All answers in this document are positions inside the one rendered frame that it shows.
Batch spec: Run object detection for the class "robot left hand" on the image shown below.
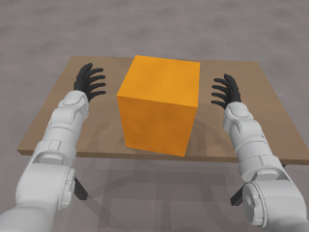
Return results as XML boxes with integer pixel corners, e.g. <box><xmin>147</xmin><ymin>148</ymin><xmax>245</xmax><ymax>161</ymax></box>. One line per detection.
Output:
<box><xmin>73</xmin><ymin>63</ymin><xmax>106</xmax><ymax>102</ymax></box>

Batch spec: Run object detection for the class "robot right forearm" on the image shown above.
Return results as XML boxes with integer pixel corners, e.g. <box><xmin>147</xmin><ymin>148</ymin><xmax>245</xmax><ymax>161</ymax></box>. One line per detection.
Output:
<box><xmin>222</xmin><ymin>101</ymin><xmax>307</xmax><ymax>217</ymax></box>

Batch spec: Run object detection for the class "robot left forearm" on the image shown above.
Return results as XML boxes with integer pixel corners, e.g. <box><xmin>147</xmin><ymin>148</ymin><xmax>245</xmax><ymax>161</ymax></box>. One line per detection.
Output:
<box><xmin>15</xmin><ymin>90</ymin><xmax>90</xmax><ymax>204</ymax></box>

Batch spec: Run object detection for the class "left robot upper arm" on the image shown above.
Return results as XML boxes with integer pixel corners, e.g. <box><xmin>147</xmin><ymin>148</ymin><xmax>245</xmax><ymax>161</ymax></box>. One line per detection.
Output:
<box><xmin>0</xmin><ymin>162</ymin><xmax>75</xmax><ymax>232</ymax></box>

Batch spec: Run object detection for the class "right robot upper arm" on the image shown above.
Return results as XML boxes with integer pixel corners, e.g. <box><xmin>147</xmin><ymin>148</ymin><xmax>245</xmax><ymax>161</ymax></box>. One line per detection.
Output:
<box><xmin>242</xmin><ymin>180</ymin><xmax>309</xmax><ymax>232</ymax></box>

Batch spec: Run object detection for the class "carton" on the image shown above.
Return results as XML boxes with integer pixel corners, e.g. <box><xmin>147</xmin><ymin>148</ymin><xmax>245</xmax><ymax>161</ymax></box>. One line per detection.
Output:
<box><xmin>117</xmin><ymin>55</ymin><xmax>200</xmax><ymax>157</ymax></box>

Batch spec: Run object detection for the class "robot right hand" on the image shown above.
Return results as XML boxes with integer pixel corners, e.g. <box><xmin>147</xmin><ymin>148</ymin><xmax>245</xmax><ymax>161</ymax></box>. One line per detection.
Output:
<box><xmin>211</xmin><ymin>73</ymin><xmax>241</xmax><ymax>109</ymax></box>

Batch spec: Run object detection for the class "table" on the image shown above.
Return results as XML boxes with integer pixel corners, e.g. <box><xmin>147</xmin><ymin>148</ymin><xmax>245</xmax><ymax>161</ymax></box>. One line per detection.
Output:
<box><xmin>16</xmin><ymin>55</ymin><xmax>309</xmax><ymax>206</ymax></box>

